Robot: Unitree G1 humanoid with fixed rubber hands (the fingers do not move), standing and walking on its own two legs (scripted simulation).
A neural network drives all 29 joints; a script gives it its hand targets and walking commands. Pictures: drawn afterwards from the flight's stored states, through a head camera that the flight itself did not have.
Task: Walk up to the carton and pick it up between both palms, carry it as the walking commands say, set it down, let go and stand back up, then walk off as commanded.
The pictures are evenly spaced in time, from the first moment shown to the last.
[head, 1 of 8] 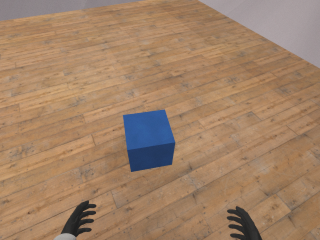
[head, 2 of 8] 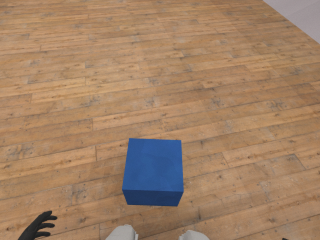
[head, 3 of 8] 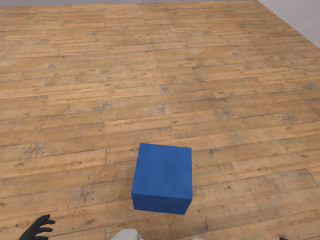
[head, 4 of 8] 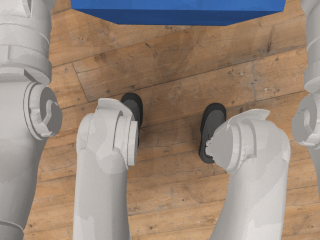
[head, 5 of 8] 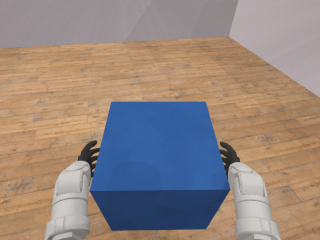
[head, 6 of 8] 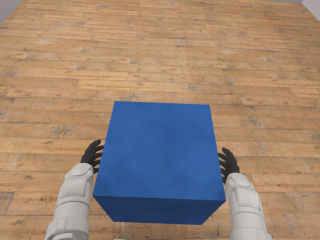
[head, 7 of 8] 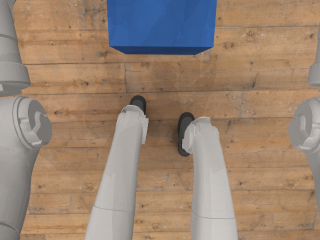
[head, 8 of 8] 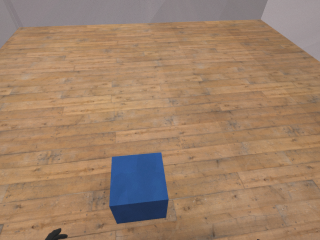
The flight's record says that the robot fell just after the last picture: no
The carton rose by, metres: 0.67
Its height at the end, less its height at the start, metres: +0.00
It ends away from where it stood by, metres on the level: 0.19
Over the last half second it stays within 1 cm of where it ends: yes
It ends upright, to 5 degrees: yes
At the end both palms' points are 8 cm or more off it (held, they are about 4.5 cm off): yes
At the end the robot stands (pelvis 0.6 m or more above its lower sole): yes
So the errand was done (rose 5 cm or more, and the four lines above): yes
